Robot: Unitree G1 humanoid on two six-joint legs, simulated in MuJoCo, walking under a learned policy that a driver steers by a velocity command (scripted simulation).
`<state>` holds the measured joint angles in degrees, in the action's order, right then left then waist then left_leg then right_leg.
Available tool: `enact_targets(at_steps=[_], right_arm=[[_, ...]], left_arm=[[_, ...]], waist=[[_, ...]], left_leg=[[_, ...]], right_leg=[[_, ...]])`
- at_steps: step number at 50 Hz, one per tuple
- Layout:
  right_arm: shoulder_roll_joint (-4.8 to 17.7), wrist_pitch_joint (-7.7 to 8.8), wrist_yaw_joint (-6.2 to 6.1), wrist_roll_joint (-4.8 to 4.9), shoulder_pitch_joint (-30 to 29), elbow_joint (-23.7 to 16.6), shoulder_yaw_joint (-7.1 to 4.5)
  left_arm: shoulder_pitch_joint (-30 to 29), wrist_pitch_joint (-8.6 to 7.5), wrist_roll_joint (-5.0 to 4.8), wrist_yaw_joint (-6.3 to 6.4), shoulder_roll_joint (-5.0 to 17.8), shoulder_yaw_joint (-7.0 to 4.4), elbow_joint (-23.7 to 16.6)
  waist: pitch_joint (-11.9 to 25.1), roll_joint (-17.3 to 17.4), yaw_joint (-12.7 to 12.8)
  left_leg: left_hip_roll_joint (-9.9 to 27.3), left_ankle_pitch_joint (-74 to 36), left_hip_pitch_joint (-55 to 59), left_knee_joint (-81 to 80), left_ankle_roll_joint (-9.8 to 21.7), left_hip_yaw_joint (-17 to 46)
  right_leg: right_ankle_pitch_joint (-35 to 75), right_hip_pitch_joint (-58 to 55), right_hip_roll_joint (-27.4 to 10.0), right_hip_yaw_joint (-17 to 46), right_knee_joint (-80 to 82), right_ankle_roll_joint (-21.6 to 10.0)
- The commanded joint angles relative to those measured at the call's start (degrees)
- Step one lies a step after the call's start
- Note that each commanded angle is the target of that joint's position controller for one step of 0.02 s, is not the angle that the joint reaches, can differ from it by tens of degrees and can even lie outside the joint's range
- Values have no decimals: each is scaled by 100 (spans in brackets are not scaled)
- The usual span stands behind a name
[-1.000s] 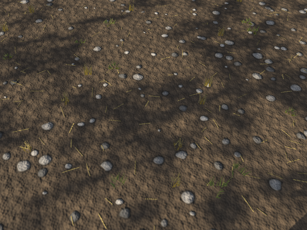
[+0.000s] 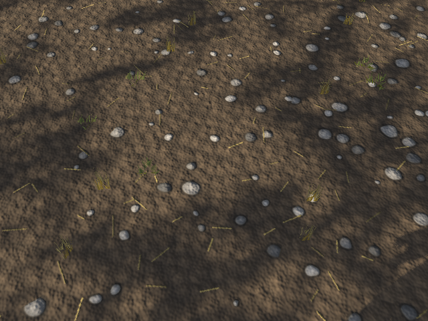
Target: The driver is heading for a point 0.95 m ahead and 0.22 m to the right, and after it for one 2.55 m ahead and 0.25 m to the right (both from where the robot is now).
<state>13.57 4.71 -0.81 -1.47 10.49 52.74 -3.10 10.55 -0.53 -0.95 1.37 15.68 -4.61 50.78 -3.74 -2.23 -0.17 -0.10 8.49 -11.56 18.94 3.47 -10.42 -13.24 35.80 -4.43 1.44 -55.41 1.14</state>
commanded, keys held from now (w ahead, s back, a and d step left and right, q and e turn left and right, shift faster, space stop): e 0.10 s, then w+e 0.38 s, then w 0.52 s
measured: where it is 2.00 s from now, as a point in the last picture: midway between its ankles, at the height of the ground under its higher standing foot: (299, 189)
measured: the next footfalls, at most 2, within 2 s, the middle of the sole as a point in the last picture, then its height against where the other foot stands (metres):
right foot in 0.24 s outside the picture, level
left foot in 0.72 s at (217, 317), level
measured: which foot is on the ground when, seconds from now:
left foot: down 0.00-0.26, up 0.28-0.70, down 0.72-1.00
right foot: up 0.00-0.22, down 0.24-0.74, up 0.76-1.00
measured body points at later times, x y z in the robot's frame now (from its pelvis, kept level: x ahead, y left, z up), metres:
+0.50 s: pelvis +0.16 -0.06 +0.00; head +0.18 -0.09 +0.45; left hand +0.28 +0.20 -0.10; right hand +0.27 -0.37 -0.10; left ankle +0.31 +0.09 -0.69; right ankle +0.09 -0.13 -0.75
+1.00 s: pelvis +0.42 -0.08 +0.00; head +0.45 -0.08 +0.45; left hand +0.67 +0.10 -0.10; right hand +0.33 -0.34 -0.13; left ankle +0.42 +0.02 -0.75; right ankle +0.46 -0.29 -0.68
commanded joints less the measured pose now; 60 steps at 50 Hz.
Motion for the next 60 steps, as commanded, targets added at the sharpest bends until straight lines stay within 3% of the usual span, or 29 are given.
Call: enact_targets(at_steps=[1, 5, 8, 11, 12, 13, 14, 15, 16, 17, 18, 20, 23, 26, 29, 32, 34, 35, 36, 37, 38, 39, 41, 42, 46, 52, 56, 58, 60], right_arm=[[947, -37, -168, 49, -441, -400, -202], [1099, -233, -206, 154, -313, -344, -267], [1268, -319, -174, 239, -242, -363, -354], [1228, -336, -140, 315, -269, -394, -385], [995, -322, -113, 249, -216, -405, -328], [641, -233, -62, 113, -574, -816, -214], [581, -52, 11, 126, -952, -1031, -162], [859, 100, 132, 298, -1141, -1049, -230], [912, 187, 200, 340, -1077, -988, -241], [978, 216, 193, 240, -998, -879, -279], [1035, 210, 168, 155, -974, -821, -319], [877, 166, 160, 124, -992, -797, -304], [610, 130, 136, 131, -1350, -898, -212], [507, 136, 192, 189, -1617, -963, -134], [572, 188, 259, 225, -1821, -1047, -107], [785, 273, 306, 230, -1715, -1069, -150], [928, 320, 305, 220, -1243, -953, -218], [1085, 331, 280, 184, -642, -765, -309], [1341, 345, 255, 115, 285, -610, -390], [1888, 296, 248, 31, 1119, -434, -539], [1493, 284, 315, 161, 1232, -304, -438], [1117, 267, 311, 239, 840, -362, -324], [782, 186, 282, 156, 190, -513, -196], [668, 195, 273, 101, 55, -541, -143], [890, 233, 208, 147, 230, -415, -174], [1100, 132, 115, 254, 748, -252, -188], [1143, 15, 109, 286, 1185, -77, -184], [1222, -56, 85, 295, 1192, -40, -211], [1329, -113, 61, 299, 1011, -69, -237]], left_arm=[[302, 44, 33, -78, 160, -46, -334], [-175, 119, 40, -209, 283, -103, -692], [-445, 207, -19, -284, 348, -151, -943], [-37, 164, -39, -300, 398, -231, -879], [686, 121, -68, -229, 743, -408, -649], [1293, 65, -83, -120, 1604, -642, -544], [1455, -89, 15, -183, 1583, -563, -660], [1312, -224, 42, -223, 1146, -417, -714], [1034, -301, -10, -214, 898, -339, -791], [717, -310, -77, -200, 768, -291, -861], [498, -309, -93, -159, 642, -231, -924], [481, -318, -8, -78, 739, -234, -985], [741, -334, -22, 10, 946, -296, -957], [902, -326, -17, 28, 917, -291, -905], [1173, -338, -19, -9, 830, -264, -742], [1203, -316, -19, -12, 863, -265, -672], [1096, -274, -15, -8, 880, -258, -679], [1053, -261, 13, -7, 772, -214, -704], [969, -261, 71, -13, 564, -117, -797], [1563, -345, 3, -10, 178, -7, -913], [1575, -430, -99, -10, 362, -6, -885], [1133, -465, -185, -34, 755, -98, -923], [517, -490, -38, -53, 704, -84, -1052], [501, -467, 18, -56, 663, -109, -1051], [432, -384, 53, -60, 359, -32, -1125], [-669, -456, 29, -154, 134, 103, -1392], [-1261, -492, -32, -286, 195, 114, -1616], [-1277, -517, -31, -346, 310, 84, -1678], [-612, -528, -1, -345, 559, -36, -1523]], waist=[[676, 745, 154], [595, 694, -12], [509, 712, -55], [567, 526, 225], [911, 65, 468], [1074, -1363, 508], [1320, -1418, 612], [1097, -770, 617], [906, -497, 420], [676, -100, 233], [579, -101, 117], [581, -127, 49], [448, -75, 159], [311, -386, 330], [194, -420, 490], [136, -531, 420], [268, -650, 141], [620, -587, -131], [1333, -252, -543], [2128, 1328, -470], [2122, 1840, -510], [1245, 1262, -503], [486, 611, -260], [385, 649, -117], [305, 693, -6], [149, 577, -369], [-22, 607, -529], [6, 674, -402], [438, 772, 68]], left_leg=[[1576, -2856, 72, -603, 899, 271], [1800, -2405, 591, -304, 843, 253], [2147, -1082, 833, -220, 747, 509], [1929, -421, 685, 588, 395, 270], [1518, -643, 131, 1847, 124, -96], [588, 612, -1953, 4080, -397, -528], [-198, 2881, -3648, 5173, -487, 750], [122, 2606, -4125, 5442, -342, 1318], [338, 2026, -4058, 5174, -203, 1394], [505, 1581, -3800, 4731, -207, 1374], [619, 1169, -3411, 4219, -251, 1366], [482, 554, -2905, 3701, -405, 1230], [270, -175, -2637, 2496, -563, 1199], [158, -835, -2282, 1550, -595, 1171], [165, -1015, -2040, 1220, -521, 1161], [164, -637, -1909, 963, -317, 1146], [36, -421, -1312, 745, -119, 957], [-40, -454, -486, 677, 41, 898], [617, -435, 904, 854, 408, 1589], [1890, 556, 2907, 449, 1295, 4005], [2239, 1724, 3149, -396, 1527, 5515], [2095, 2167, 2507, -418, 1258, 4809], [1629, 1319, 1112, -627, 984, 3511], [1445, 833, 697, -758, 904, 3140], [1297, -369, 281, -1143, 1040, 2365], [993, -1088, 425, -1170, 785, 1476], [1304, -1152, 1054, -926, 742, 1567], [1478, -1594, 1422, -649, 649, 1612], [1384, -3159, 1514, 191, 492, 1427]], right_leg=[[688, -747, -127, -101, 692, 14], [383, -687, -41, -292, 1286, -95], [-403, -637, -41, -371, 1478, -319], [-309, -1574, 322, -747, 2456, -664], [-112, -2717, 367, -419, 2820, -946], [337, -4112, -923, 2008, 3213, -1838], [-350, -4840, -1560, 4099, 4035, -2569], [-325, -4840, -1553, 3651, 4101, -2377], [-209, -4513, -1351, 3025, 4026, -2092], [136, -4033, -1156, 2500, 4035, -1850], [531, -3628, -989, 2114, 4134, -1692], [1162, -3252, -742, 1753, 4273, -1615], [1281, -3016, -514, 1389, 4311, -1507], [853, -2821, -428, 1207, 4340, -1375], [748, -2863, -570, 1287, 4256, -1314], [972, -3236, -787, 1510, 3995, -1234], [1812, -3370, -755, 1484, 3560, -1112], [2589, -3289, -483, 1282, 2886, -986], [2340, -2618, -162, 986, 1511, -784], [376, -582, 712, 439, -707, -287], [-1976, 460, 874, 875, -1595, -272], [-1630, 944, 519, 965, -2000, -357], [-766, 727, -4, 535, -1504, -421], [-506, 439, -190, 508, -1180, -423], [16, 313, -353, 269, -377, -222], [1669, 10, -113, -102, 1787, -92], [1573, 54, 47, -140, 2391, -209], [1160, -56, 113, -134, 2591, -364], [927, -1117, 383, -355, 2802, -581]])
